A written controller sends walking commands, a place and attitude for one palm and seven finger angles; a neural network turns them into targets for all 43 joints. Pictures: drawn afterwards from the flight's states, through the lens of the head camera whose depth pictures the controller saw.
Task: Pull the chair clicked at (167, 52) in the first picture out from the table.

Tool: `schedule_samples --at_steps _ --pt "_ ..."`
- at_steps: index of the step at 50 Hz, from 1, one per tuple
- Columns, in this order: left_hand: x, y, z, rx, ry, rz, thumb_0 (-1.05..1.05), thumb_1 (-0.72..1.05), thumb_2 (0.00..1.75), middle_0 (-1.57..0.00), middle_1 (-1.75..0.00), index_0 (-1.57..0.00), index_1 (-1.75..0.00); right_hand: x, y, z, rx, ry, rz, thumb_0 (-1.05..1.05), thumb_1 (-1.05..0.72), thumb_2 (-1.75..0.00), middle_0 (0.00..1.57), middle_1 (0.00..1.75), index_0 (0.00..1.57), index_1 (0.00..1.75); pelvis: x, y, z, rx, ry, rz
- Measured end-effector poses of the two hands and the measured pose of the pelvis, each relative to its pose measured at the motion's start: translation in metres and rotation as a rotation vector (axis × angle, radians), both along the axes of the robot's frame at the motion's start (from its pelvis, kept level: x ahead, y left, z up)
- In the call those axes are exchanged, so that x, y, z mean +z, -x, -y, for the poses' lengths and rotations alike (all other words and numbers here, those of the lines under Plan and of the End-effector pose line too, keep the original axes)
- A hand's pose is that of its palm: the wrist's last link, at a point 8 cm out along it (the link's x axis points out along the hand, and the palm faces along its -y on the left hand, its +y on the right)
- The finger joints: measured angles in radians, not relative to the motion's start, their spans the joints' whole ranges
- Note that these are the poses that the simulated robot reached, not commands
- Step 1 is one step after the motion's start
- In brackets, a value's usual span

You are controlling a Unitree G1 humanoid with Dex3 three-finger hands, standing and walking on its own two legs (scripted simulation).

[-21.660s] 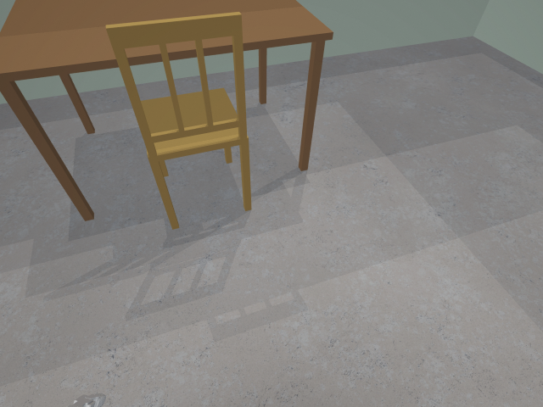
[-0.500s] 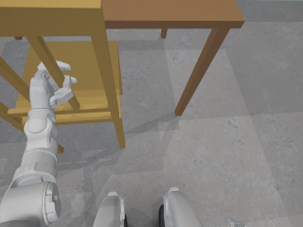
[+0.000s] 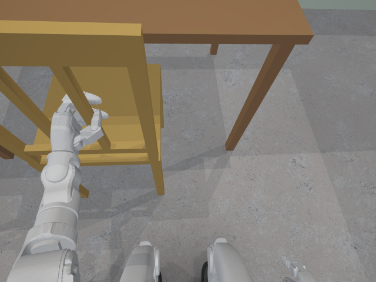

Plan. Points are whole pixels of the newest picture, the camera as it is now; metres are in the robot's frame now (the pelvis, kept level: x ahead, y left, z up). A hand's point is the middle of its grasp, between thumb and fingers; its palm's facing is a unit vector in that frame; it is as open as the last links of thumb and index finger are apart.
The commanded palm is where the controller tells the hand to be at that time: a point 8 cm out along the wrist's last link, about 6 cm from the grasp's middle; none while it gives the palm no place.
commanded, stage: step backward, pulling the chair out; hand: left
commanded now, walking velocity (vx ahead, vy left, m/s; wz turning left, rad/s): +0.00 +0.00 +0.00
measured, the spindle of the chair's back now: (36, 116) +0.45 +0.32 +0.02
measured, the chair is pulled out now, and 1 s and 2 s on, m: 0.03 0.18 0.23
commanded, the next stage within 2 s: none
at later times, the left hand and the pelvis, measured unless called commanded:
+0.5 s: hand (108, 137) +0.39 +0.16 +0.04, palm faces +0.04 -0.99 -0.15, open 5.0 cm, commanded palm +0.37 +0.20 +0.04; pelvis +0.00 +0.01 +0.10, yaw +0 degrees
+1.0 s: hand (121, 188) +0.29 +0.12 +0.04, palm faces +0.02 -0.98 -0.17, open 5.1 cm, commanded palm +0.30 +0.17 +0.05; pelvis -0.07 -0.01 +0.10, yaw +1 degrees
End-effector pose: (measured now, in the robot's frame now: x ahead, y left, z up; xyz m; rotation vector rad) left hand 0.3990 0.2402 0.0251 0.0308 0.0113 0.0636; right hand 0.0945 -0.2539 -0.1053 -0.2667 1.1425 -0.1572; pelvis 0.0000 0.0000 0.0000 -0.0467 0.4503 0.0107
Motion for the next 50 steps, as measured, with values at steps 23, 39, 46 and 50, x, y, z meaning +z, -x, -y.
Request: schedule_samples --at_steps 23,39,46,50 --pt "0.034 0.022 0.029 0.026 -0.09 -0.458 0.03 0.74 0.79 -0.31 -1.11 -0.49 -1.45 0.096 0.05 0.005 -0.159 0.097 -0.111 0.0 -0.91 -0.9 0.2 0.3 0.2 0.3 0.094 0.0 -0.012 0.004 -0.013 0.237" --pt "0.035 0.088 0.058 0.012 -0.11 -0.481 0.02 0.72 0.8 -0.31 -1.14 -0.5 -1.45 0.083 0.065 -0.001 -0.143 0.011 -0.028 0.01 -0.91 -0.9 0.2 0.3 0.2 0.3 0.099 0.043 0.005 0.002 -0.033 0.309" --pt "0.036 0.115 0.066 0.016 -0.114 -0.488 0.03 0.72 0.8 -0.32 -1.13 -0.5 -1.45 0.085 0.071 0.011 -0.122 0.033 0.026 0.01 -0.91 -0.9 0.2 0.3 0.2 0.3 0.099 0.06 0.009 0.01 -0.039 0.349" --pt "0.036 0.127 0.067 0.007 -0.12 -0.488 0.03 0.71 0.8 -0.32 -1.14 -0.5 -1.45 0.09 0.077 0.017 -0.12 0.056 0.045 0.01 -0.91 -0.9 0.2 0.3 0.2 0.3 0.1 0.066 0.006 0.009 -0.04 0.368"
